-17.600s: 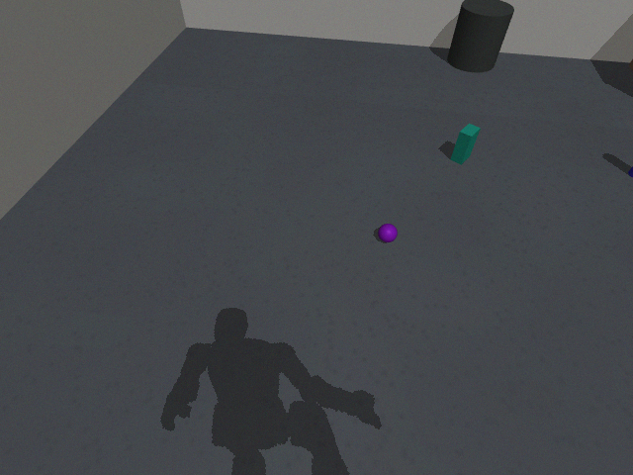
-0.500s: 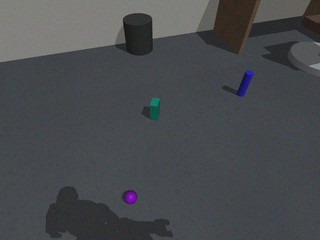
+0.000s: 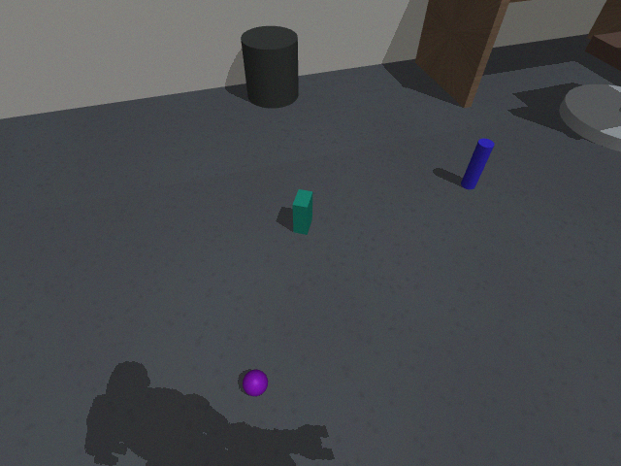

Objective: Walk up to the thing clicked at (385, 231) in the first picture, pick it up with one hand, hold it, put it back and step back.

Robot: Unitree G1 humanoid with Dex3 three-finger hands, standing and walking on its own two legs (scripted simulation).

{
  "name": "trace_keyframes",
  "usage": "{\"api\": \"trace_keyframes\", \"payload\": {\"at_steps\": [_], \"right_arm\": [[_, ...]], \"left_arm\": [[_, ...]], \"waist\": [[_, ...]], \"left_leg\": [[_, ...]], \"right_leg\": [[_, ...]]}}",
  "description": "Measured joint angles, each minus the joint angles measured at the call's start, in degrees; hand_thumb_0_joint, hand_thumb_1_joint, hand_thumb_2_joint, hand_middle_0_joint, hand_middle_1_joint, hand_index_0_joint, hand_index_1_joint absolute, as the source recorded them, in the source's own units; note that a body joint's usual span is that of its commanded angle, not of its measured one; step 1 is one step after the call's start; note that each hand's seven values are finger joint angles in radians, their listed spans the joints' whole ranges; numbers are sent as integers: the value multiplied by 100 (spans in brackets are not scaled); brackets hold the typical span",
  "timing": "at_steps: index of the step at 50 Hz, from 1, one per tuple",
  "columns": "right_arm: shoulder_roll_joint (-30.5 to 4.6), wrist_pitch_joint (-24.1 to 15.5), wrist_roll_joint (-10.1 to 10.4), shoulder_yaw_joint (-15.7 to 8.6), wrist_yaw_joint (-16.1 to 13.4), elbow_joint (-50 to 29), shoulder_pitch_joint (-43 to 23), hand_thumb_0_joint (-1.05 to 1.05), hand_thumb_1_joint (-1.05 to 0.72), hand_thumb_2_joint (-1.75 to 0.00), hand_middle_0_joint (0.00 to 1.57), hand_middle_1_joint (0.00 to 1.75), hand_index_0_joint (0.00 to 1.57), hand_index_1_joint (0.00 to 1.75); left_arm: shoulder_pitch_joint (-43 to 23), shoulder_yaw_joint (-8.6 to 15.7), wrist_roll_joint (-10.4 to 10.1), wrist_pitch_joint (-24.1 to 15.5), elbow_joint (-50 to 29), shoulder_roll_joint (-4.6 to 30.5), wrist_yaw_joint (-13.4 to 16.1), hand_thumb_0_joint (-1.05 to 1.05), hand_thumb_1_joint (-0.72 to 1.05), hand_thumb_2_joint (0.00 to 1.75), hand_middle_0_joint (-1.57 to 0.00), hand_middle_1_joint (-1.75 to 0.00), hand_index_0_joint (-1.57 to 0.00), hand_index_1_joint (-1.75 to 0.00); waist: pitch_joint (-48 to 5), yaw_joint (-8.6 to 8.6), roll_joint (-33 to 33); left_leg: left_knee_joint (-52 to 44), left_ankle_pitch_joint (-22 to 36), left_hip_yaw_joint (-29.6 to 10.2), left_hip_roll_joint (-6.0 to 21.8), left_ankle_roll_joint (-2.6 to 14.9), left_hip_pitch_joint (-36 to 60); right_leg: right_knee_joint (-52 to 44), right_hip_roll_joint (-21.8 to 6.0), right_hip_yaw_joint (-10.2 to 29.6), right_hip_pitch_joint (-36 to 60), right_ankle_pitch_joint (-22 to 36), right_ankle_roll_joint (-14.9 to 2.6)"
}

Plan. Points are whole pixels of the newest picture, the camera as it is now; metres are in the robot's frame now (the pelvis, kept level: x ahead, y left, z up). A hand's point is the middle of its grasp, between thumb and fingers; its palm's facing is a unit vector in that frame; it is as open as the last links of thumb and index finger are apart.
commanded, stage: stand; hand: left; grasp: from above
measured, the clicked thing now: (255, 382) +0.48 +0.18 -0.74
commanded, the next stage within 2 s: rise first in 0.66 s
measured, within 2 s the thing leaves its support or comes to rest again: neither
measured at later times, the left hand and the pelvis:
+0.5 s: hand out of the picture +0.06 +0.26 -0.16, palm faces -0.03 -0.94 -0.34, open 7.4 cm; pelvis +0.00 +0.01 +0.00, yaw +0 degrees
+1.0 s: hand out of the picture +0.15 +0.25 -0.17, palm faces +0.01 -0.95 -0.32, open 9.1 cm; pelvis -0.01 +0.00 -0.02, yaw +1 degrees
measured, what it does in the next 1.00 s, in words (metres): stands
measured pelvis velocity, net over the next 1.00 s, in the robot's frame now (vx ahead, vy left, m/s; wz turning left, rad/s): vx -0.01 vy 0.00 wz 0.01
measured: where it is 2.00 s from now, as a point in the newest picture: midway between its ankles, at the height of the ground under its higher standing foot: outside the picture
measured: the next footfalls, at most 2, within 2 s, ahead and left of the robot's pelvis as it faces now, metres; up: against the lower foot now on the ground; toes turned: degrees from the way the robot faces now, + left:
none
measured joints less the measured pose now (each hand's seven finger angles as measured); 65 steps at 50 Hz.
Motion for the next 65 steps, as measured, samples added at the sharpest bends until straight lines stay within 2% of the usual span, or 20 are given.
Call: {"api": "trace_keyframes", "payload": {"at_steps": [39, 41, 44, 47, 50, 55, 60, 65], "right_arm": [[-1, -13, 6, 21, -12, -42, -26, 1, -91, -90, 20, 30, 20, 30], [22, -47, 184, 49, -107, -555, 173, 1, -91, -90, 20, 30, 20, 30], [146, -164, 299, 64, -179, -1197, 307, 1, -92, -90, 20, 30, 20, 30], [362, -191, 253, -9, -186, -1622, 370, 1, -91, -90, 20, 30, 20, 30], [531, -170, 216, -78, -151, -1938, 508, 1, -91, -90, 20, 30, 20, 30], [573, -98, 252, -72, -142, -2341, 772, 1, -91, -90, 20, 30, 20, 30], [543, -226, 255, -75, -147, -2697, 811, 1, -90, -90, 20, 30, 20, 30], [540, -456, 215, -109, -194, -2941, 740, 1, -89, -90, 20, 30, 20, 30]], "left_arm": [[-27, -1, 10, 4, -71, -3, 11, 1, 91, 90, -21, -30, -20, -30], [-36, 91, -119, -29, -374, -41, 75, 1, 89, 91, -21, -32, -20, -32], [-618, 332, -120, -108, -279, -102, 80, 1, 80, 92, -20, -40, -18, -40], [-1003, 648, 121, -62, -415, -47, -71, 1, 66, 93, -18, -53, -16, -54], [-1001, 842, 386, 58, -757, 11, -206, 1, 49, 94, -14, -69, -14, -69], [-728, 758, 694, 567, -1292, -12, -201, 1, 14, 96, -10, -89, -11, -88], [-362, 756, 784, 959, -1765, -85, -106, 1, -18, 98, -8, -100, -9, -99], [8, 833, 848, 1038, -2462, -123, -91, 0, -37, 99, -8, -104, -7, -104]], "waist": [[-12, -6, -14], [-70, -22, -14], [8, -34, -33], [-72, -69, -89], [-224, -126, -112], [-450, -173, 4], [-613, -185, 64], [-718, -133, 17]], "left_leg": [[8, -44, -48, -79, 57, -1], [282, -134, -79, -82, 58, -345], [846, -303, -132, -62, 51, -975], [1393, -483, -125, -3, 19, -1650], [1843, -681, -96, 52, -6, -2103], [2305, -926, -117, 84, -6, -2471], [2923, -1218, -126, 97, 4, -3018], [3637, -1532, -172, 99, -8, -3663]], "right_leg": [[-3, -79, -47, 28, -63, 59], [273, -83, -82, -303, -164, 45], [802, -68, -141, -896, -338, 21], [1320, -16, -137, -1564, -497, -7], [1748, 33, -110, -2023, -670, -33], [2145, 62, -132, -2358, -883, -40], [2770, 69, -144, -2906, -1180, -36], [3503, 65, -195, -3542, -1521, -51]]}}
